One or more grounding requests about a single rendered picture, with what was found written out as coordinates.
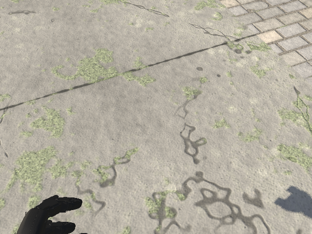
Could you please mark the left robot hand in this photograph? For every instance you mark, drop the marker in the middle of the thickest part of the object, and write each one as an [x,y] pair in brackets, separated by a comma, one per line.
[36,220]

